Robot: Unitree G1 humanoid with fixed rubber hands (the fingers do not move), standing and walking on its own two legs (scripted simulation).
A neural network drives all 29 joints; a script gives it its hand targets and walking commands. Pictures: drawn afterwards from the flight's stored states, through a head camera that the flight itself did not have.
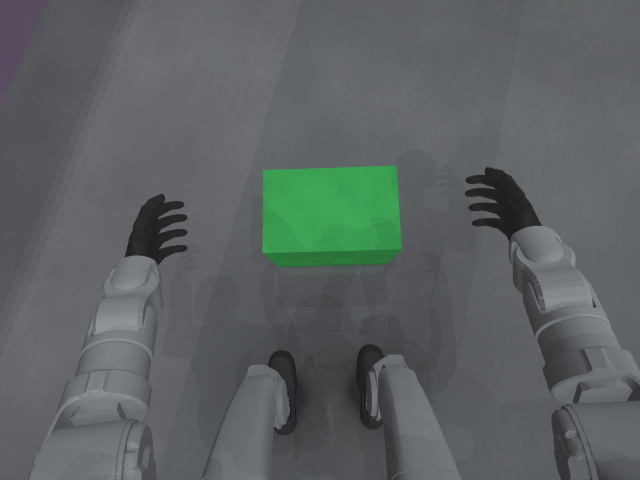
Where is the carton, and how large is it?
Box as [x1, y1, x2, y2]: [263, 166, 401, 266]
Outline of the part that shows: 396,166 263,170 263,253 278,266 386,263 401,249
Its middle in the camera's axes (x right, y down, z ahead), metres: +0.03 -0.05 +0.98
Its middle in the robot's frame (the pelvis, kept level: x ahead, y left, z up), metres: +0.53 -0.01 -0.58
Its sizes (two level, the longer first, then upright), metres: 0.300 0.190 0.245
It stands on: the floor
